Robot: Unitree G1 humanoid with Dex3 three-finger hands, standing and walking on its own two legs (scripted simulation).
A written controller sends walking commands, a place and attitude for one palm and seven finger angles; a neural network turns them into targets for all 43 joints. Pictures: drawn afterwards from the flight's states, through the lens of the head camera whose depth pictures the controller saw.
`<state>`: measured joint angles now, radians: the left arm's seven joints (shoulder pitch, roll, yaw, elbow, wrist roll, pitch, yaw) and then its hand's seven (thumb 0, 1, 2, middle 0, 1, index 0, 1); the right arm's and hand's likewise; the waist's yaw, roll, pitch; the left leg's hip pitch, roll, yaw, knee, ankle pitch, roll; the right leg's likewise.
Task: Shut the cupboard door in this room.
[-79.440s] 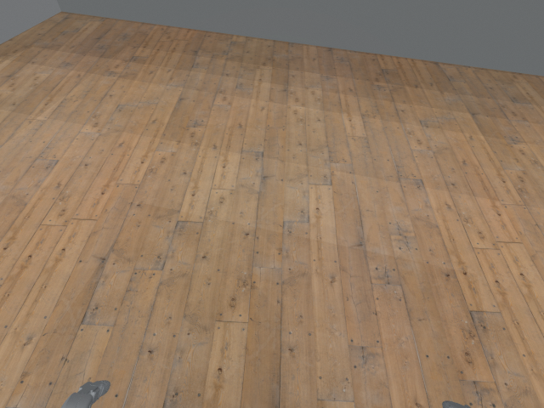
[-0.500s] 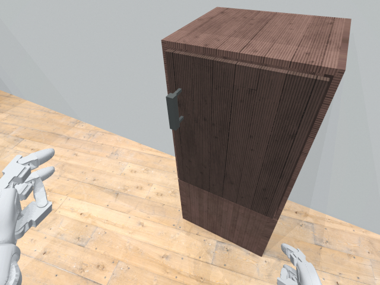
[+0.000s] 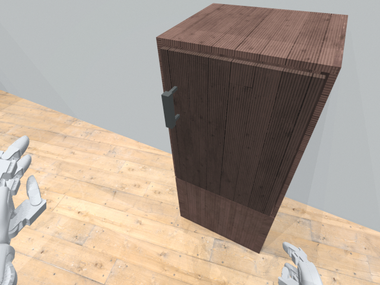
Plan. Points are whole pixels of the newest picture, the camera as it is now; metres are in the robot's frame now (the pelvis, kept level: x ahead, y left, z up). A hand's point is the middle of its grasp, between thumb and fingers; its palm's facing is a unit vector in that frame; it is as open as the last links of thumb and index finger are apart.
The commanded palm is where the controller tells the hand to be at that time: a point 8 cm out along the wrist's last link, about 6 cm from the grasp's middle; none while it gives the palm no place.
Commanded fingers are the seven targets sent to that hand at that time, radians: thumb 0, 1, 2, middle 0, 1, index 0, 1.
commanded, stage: step back with the hand held close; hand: left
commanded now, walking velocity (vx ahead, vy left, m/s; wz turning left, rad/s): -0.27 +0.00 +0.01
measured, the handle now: (172, 107) +0.61 +0.13 +0.06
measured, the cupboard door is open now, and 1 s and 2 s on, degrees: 0 0 0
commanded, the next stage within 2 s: stop stepping back and stand still in 1.62 s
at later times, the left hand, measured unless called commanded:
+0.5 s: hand (22, 222) +0.16 +0.27 +0.16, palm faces +0.42 -0.77 -0.49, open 7.4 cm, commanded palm +0.10 +0.31 +0.17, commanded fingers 0.00 0.90 0.90 -0.20 -0.30 -0.20 -0.30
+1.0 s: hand out of the picture +0.10 +0.28 +0.16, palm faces +0.50 -0.72 -0.48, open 7.4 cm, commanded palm +0.03 +0.31 +0.17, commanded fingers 0.00 0.90 0.90 -0.20 -0.30 -0.20 -0.30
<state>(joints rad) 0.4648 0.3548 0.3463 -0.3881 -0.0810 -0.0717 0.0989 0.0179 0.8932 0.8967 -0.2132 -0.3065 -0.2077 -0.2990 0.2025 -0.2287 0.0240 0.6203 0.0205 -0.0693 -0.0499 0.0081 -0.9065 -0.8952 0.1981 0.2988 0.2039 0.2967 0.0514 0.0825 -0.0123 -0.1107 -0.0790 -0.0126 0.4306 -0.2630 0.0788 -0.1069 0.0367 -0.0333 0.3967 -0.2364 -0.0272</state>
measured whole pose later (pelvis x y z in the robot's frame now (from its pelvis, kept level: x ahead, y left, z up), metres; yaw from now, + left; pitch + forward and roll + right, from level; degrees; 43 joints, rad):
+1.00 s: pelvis -0.10 +0.00 -0.03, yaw +2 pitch +0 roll -2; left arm 0.51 0.44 0.49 -0.48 0.00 -0.26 0.16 0.01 0.89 0.90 -0.21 -0.31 -0.21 -0.30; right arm 0.26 -0.24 -0.01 0.58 0.00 -0.05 -0.07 0.01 -0.91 -0.89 0.20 0.30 0.21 0.30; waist -0.02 0.01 -0.01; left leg -0.47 -0.05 0.04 0.70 -0.24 0.09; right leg -0.44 0.05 -0.02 0.66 -0.22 -0.01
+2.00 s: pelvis -0.23 +0.02 -0.04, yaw -5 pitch -3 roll -3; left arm 0.47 0.46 0.50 -0.41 -0.04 -0.23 0.15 0.01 0.89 0.90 -0.22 -0.31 -0.21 -0.30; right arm 0.41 -0.28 -0.03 0.72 0.02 -0.05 -0.10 0.01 -0.91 -0.90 0.20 0.30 0.20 0.30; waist 0.01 -0.01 -0.21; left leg -0.53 0.04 0.01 0.93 -0.30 -0.02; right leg 0.05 -0.01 0.02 0.58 -0.58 0.04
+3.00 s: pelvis -0.27 +0.10 -0.01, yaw -3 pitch -2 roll -1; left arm 0.32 0.22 0.03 0.94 0.02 0.04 0.02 -0.04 0.96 0.90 -0.21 -0.30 -0.20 -0.30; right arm 0.25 -0.17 0.00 0.96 -0.03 0.04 -0.02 0.00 -0.91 -0.89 0.20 0.30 0.20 0.30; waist 0.00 -0.01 0.06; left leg -0.31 0.06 0.05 0.56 -0.21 -0.01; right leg -0.06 -0.02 -0.17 0.48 -0.37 -0.01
